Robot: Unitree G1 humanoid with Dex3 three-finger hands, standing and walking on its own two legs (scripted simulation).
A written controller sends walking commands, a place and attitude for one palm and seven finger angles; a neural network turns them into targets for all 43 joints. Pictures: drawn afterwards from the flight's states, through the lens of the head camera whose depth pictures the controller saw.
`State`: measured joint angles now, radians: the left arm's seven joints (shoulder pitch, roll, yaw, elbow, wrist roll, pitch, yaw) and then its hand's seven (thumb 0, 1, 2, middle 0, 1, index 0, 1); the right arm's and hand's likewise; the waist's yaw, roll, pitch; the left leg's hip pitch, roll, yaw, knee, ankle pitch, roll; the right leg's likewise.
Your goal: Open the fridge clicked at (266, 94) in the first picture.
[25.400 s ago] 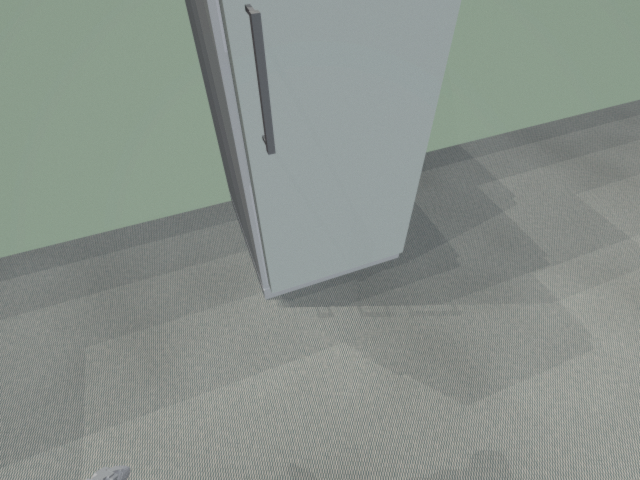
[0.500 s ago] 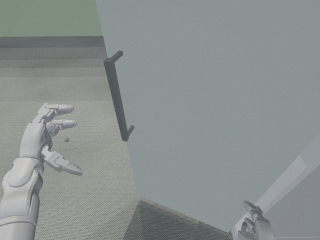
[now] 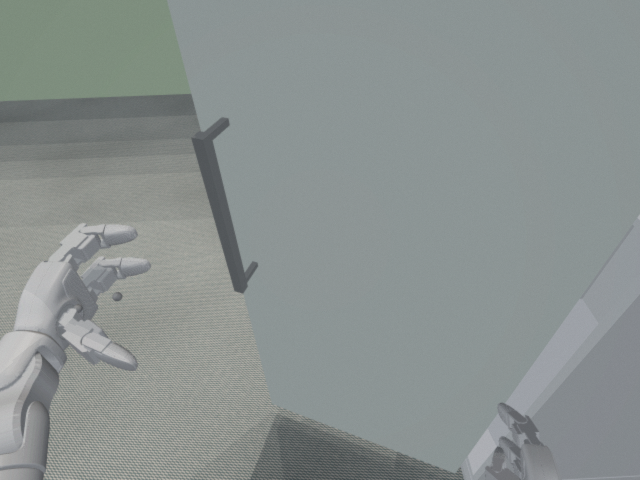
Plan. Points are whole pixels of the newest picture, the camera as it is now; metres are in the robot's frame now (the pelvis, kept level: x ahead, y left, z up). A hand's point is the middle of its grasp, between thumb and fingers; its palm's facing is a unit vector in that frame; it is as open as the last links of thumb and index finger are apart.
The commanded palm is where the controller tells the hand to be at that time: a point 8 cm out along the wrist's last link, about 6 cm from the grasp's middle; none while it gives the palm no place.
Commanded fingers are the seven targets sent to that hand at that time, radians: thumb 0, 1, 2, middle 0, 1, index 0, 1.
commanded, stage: draw the hand back to the body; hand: left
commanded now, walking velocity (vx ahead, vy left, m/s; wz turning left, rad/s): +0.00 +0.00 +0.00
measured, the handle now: (231, 216) +0.45 +0.18 +0.10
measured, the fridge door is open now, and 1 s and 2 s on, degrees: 67 67 67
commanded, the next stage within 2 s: step back with the hand held close in 1.26 s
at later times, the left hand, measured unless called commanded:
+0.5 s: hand (59, 328) +0.22 +0.29 +0.15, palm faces +0.50 -0.81 -0.30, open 12.6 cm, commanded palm +0.17 +0.32 +0.16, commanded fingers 0.00 0.25 0.58 -0.22 -0.68 -0.22 -0.68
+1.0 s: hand (39, 339) +0.19 +0.28 +0.17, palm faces +0.51 -0.78 -0.37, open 7.9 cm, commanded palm +0.15 +0.31 +0.18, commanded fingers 0.00 0.90 0.90 -0.20 -0.30 -0.20 -0.30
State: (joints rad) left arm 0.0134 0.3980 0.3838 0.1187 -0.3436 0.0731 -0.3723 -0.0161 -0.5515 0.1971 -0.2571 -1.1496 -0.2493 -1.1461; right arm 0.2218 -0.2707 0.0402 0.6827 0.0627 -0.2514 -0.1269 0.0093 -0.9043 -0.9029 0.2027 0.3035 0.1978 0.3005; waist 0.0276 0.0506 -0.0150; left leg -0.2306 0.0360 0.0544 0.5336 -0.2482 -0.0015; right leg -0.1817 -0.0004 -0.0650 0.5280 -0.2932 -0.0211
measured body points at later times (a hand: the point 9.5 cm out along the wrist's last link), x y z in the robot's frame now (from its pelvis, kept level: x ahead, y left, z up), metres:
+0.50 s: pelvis +0.00 +0.01 +0.01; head -0.01 +0.00 +0.46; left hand +0.19 +0.33 +0.16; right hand +0.20 -0.20 -0.08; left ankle +0.03 +0.12 -0.73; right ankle +0.00 -0.10 -0.73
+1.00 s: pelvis +0.01 +0.01 +0.01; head -0.02 -0.01 +0.46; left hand +0.16 +0.32 +0.19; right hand +0.20 -0.22 -0.07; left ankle +0.03 +0.12 -0.73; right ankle +0.00 -0.10 -0.73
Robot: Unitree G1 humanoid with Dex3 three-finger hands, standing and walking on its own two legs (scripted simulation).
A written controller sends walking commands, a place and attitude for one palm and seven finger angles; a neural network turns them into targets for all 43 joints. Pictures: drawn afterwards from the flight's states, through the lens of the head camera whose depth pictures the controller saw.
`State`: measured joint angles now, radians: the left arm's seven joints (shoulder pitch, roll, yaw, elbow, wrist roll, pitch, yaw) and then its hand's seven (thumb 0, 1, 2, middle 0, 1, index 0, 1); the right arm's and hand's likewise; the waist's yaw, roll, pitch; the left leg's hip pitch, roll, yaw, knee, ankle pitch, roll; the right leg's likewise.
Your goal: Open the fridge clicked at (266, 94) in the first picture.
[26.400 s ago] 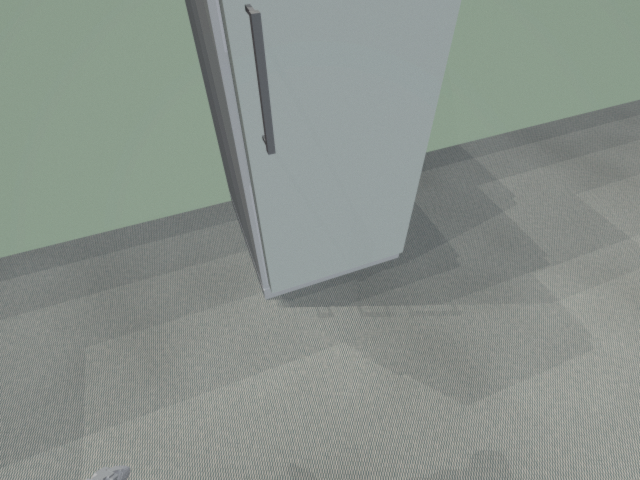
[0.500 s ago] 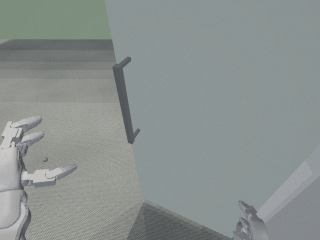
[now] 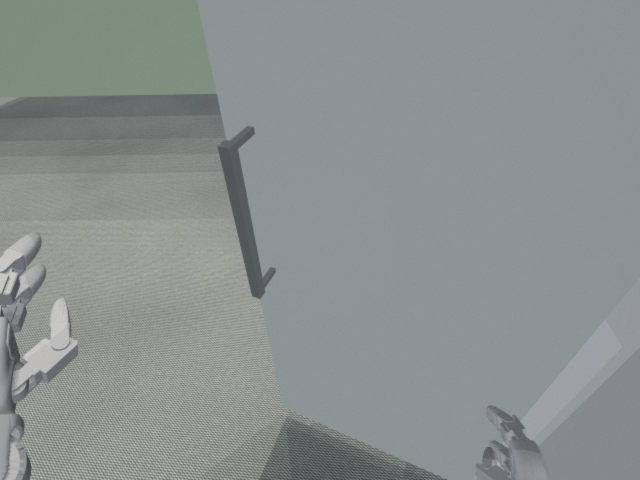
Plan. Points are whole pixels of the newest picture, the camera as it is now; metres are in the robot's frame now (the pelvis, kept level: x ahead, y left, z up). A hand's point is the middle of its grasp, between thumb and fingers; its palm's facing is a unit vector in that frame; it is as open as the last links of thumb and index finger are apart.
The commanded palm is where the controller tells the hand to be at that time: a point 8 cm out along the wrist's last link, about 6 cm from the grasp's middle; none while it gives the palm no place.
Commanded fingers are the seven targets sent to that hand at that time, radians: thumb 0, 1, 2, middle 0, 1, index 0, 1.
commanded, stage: draw the hand back to the body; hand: left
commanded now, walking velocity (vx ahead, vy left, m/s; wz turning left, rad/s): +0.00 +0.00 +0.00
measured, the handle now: (252, 223) +0.44 +0.17 +0.09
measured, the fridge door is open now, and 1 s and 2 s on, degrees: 67 67 67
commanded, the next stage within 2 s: step back with the hand held close in 0.26 s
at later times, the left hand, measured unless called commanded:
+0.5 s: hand (75, 340) +0.18 +0.27 +0.16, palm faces +0.48 -0.79 -0.38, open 7.5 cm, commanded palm +0.12 +0.30 +0.17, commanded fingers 0.00 0.90 0.90 -0.20 -0.30 -0.20 -0.30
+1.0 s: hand (29, 393) +0.13 +0.29 +0.15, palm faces +0.45 -0.76 -0.46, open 7.4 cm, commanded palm +0.07 +0.33 +0.17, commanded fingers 0.00 0.90 0.90 -0.20 -0.30 -0.20 -0.30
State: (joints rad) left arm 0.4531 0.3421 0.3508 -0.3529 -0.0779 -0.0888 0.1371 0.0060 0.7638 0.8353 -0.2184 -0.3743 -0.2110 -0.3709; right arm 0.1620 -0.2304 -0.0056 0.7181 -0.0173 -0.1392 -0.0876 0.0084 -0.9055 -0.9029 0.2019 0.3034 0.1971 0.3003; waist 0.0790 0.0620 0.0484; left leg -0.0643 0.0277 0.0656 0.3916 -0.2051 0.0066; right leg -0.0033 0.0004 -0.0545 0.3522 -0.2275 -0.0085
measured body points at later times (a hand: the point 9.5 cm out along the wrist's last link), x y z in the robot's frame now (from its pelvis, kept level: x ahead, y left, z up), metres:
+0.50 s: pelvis -0.01 +0.00 +0.00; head -0.03 -0.02 +0.45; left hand +0.15 +0.31 +0.18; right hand +0.18 -0.22 -0.09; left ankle +0.01 +0.11 -0.74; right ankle -0.01 -0.11 -0.74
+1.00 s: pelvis -0.07 +0.02 -0.02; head -0.05 +0.02 +0.43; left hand +0.10 +0.32 +0.17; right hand +0.11 -0.21 -0.11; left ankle +0.01 +0.11 -0.74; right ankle -0.01 -0.11 -0.74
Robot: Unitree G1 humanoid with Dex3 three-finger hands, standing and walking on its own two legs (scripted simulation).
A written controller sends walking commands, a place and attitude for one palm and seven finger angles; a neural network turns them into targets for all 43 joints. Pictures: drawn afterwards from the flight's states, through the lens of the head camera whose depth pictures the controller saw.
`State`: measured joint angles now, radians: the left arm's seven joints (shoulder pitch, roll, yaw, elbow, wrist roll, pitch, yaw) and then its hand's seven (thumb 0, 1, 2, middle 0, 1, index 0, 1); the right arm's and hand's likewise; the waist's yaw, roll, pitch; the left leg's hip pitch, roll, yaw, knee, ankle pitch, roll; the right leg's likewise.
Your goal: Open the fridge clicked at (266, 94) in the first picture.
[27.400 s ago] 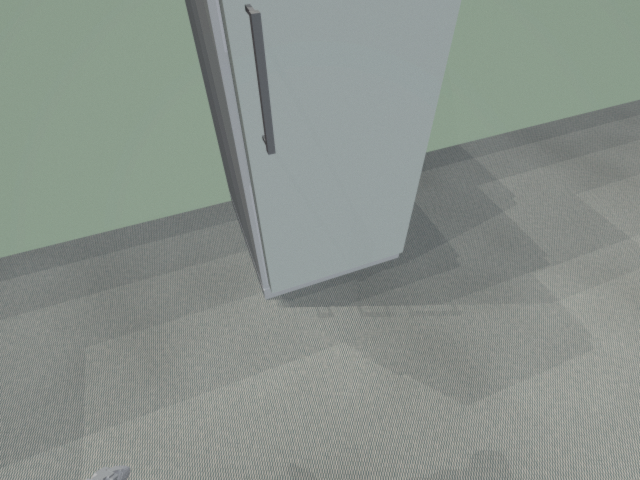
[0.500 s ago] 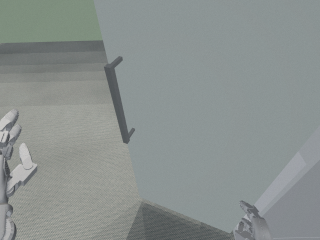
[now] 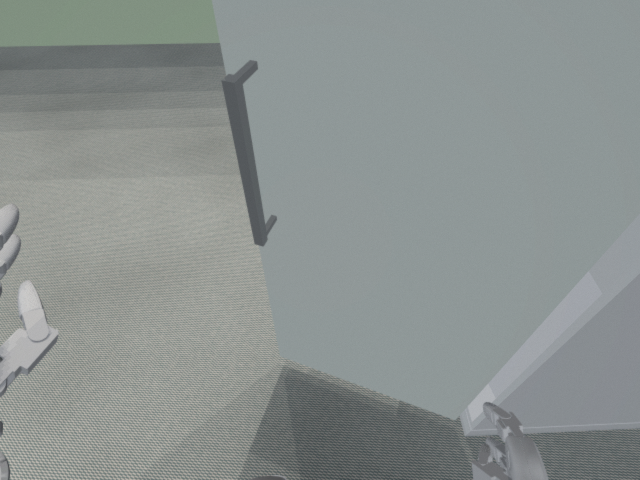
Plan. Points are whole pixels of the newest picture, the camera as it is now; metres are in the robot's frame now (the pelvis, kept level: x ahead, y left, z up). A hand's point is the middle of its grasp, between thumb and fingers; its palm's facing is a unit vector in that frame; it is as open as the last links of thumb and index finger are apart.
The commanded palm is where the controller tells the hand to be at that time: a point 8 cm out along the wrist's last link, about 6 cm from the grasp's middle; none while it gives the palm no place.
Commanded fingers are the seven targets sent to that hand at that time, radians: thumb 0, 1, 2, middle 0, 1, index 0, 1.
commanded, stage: step back with the hand held close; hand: left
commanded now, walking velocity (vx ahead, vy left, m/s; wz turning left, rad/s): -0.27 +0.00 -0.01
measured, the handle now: (255, 167) +0.51 +0.14 +0.11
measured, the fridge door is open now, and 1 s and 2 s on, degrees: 67 67 67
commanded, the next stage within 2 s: stop stepping back and stand still in 0.86 s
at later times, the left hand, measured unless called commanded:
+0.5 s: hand out of the picture +0.15 +0.28 +0.17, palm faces +0.50 -0.73 -0.47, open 7.4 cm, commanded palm +0.08 +0.31 +0.19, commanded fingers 0.00 0.90 0.90 -0.20 -0.30 -0.20 -0.30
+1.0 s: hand out of the picture +0.04 +0.26 +0.17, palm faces +0.37 -0.82 -0.45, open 7.4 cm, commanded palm -0.02 +0.30 +0.19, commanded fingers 0.00 0.90 0.90 -0.20 -0.30 -0.20 -0.30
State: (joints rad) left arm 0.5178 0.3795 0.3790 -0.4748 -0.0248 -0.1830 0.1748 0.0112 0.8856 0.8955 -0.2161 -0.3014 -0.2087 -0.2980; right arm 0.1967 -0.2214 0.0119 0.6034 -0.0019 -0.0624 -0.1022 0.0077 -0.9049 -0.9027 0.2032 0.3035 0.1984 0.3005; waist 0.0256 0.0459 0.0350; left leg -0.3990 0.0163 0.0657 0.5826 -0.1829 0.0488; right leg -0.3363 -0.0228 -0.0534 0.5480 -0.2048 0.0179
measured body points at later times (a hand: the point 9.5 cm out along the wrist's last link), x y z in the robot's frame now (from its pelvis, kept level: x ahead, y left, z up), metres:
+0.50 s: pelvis -0.04 +0.00 -0.01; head -0.02 +0.02 +0.44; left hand +0.12 +0.31 +0.20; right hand +0.15 -0.22 -0.08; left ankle +0.08 +0.09 -0.73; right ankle -0.04 -0.12 -0.73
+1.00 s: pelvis -0.17 +0.00 +0.00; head -0.15 +0.03 +0.45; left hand +0.02 +0.30 +0.20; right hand +0.02 -0.22 -0.06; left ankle -0.03 +0.11 -0.73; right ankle -0.24 -0.12 -0.72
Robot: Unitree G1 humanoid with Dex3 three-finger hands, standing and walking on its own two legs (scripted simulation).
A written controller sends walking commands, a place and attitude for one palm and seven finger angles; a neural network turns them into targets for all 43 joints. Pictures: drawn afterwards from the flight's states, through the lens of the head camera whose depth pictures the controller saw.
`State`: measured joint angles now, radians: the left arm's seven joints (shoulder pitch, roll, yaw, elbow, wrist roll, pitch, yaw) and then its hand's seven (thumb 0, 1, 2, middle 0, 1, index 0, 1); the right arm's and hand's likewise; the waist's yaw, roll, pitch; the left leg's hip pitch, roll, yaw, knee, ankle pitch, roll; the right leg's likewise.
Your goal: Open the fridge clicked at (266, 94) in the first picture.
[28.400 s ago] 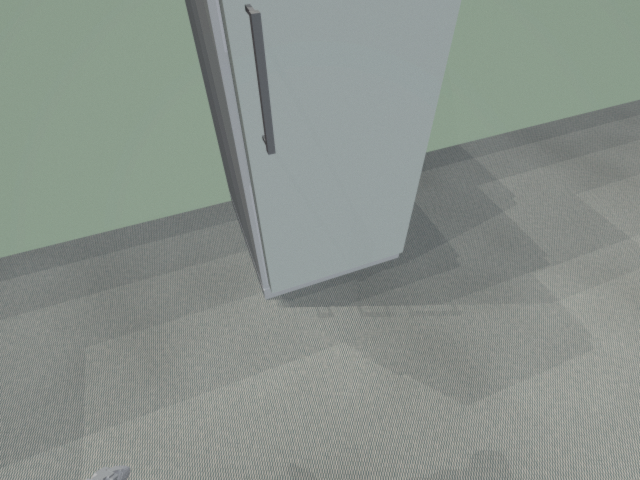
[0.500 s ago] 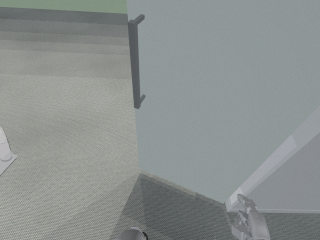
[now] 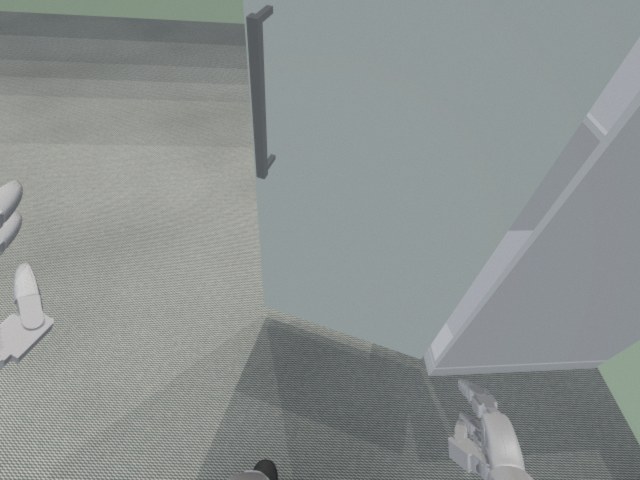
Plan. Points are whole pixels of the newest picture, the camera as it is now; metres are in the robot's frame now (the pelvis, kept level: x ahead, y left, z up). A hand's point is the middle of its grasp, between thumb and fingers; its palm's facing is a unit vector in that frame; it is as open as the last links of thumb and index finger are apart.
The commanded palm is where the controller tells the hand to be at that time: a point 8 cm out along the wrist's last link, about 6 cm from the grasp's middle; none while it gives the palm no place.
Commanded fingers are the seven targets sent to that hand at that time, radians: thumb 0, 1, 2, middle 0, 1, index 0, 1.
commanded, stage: stop stepping back and stand still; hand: left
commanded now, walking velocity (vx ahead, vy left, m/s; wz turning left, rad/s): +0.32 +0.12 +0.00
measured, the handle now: (264, 103) +0.67 +0.17 +0.10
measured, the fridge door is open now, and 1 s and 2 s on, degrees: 67 67 67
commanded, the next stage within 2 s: let the arm hang, fingers relaxed in 0.86 s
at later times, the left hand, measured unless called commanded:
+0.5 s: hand out of the picture +0.08 +0.28 +0.17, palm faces +0.47 -0.78 -0.41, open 7.5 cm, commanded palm +0.02 +0.32 +0.18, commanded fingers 0.00 0.90 0.90 -0.20 -0.30 -0.20 -0.30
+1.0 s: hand out of the picture +0.07 +0.30 +0.15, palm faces +0.44 -0.78 -0.44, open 7.4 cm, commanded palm none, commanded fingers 0.00 0.90 0.90 -0.20 -0.30 -0.20 -0.30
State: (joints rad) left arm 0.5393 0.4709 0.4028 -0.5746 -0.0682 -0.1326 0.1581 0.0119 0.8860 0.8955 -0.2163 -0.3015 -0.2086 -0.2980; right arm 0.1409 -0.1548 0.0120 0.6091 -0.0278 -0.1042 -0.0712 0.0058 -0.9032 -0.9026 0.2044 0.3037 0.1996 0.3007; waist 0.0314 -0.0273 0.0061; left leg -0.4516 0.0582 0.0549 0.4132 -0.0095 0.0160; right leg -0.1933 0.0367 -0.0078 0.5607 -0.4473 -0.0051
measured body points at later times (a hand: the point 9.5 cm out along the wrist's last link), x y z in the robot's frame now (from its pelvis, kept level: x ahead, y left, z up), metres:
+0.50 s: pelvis -0.11 +0.02 +0.00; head -0.14 +0.03 +0.45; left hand +0.05 +0.32 +0.20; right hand +0.03 -0.22 -0.09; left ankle -0.05 +0.11 -0.70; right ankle -0.09 -0.09 -0.73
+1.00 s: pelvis -0.13 +0.03 -0.01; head -0.14 +0.03 +0.44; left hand +0.04 +0.34 +0.17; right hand +0.03 -0.20 -0.10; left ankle -0.08 +0.15 -0.73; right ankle -0.10 -0.05 -0.73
